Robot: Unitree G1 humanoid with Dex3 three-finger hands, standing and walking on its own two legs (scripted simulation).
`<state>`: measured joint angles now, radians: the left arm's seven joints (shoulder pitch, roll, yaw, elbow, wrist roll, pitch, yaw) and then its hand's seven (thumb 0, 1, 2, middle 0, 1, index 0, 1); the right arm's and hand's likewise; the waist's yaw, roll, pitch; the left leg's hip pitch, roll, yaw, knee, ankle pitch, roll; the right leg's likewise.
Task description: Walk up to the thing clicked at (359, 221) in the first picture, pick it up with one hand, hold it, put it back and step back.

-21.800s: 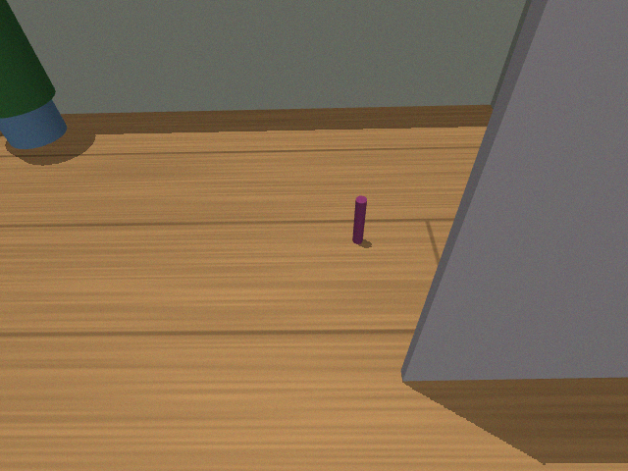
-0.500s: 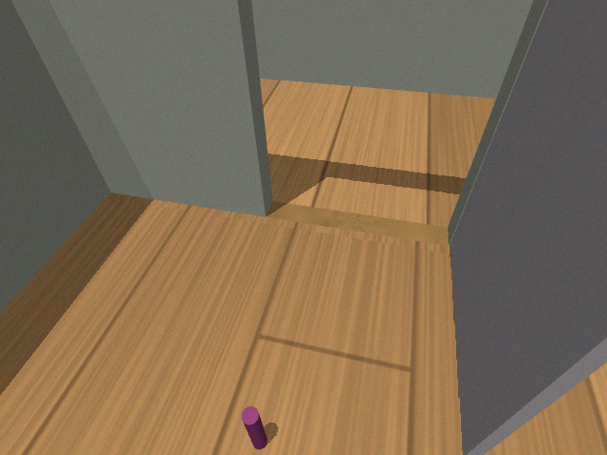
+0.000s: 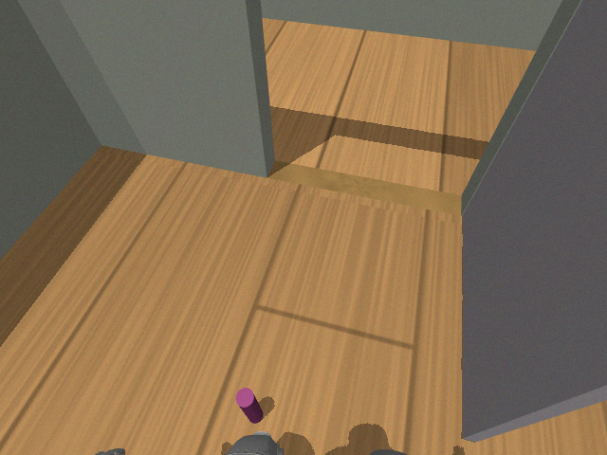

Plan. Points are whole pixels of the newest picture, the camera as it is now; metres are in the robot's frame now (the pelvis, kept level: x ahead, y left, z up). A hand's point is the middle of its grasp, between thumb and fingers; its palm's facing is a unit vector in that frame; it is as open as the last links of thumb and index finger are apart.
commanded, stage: walk up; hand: left
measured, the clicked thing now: (250, 407) +0.29 +0.18 -0.63
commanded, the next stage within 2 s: none
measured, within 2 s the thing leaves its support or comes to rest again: neither
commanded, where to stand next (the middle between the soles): -0.02 +0.00 m, yaw -2 degrees
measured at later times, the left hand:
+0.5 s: hand out of the picture +0.03 +0.26 -0.14, palm faces -0.06 -0.92 -0.39, open 7.4 cm
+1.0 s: hand out of the picture +0.08 +0.26 -0.13, palm faces -0.04 -0.93 -0.36, open 7.4 cm
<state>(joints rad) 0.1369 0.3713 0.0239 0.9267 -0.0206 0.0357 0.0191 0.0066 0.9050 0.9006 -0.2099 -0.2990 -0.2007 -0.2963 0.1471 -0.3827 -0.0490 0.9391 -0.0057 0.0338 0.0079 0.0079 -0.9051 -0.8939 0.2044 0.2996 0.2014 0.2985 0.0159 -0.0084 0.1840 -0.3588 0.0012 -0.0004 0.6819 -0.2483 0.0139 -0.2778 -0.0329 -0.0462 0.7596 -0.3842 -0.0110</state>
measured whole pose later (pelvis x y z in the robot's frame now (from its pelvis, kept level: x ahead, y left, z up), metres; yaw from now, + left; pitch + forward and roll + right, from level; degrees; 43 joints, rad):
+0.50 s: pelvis -0.04 +0.00 +0.01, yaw -3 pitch -3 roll +2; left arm 0.20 0.37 0.03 0.97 0.02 0.00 0.00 0.01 0.91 0.90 -0.21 -0.30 -0.20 -0.30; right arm 0.17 -0.37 -0.03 0.97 -0.01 0.00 0.02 0.01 -0.90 -0.89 0.20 0.30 0.20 0.30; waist 0.02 -0.01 0.12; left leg -0.27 -0.03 -0.01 0.58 -0.25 0.00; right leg -0.21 -0.03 0.03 0.66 -0.41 0.00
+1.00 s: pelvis -0.02 +0.00 +0.02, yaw -2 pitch -3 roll +0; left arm 0.13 0.38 0.02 1.03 0.01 -0.02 -0.01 0.01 0.91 0.90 -0.21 -0.30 -0.20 -0.30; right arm 0.15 -0.38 -0.01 1.02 0.00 -0.02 0.01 0.01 -0.90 -0.89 0.21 0.30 0.20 0.30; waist 0.00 0.00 0.06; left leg -0.23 0.00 -0.05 0.56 -0.29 -0.01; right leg -0.11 0.00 -0.01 0.51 -0.36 0.00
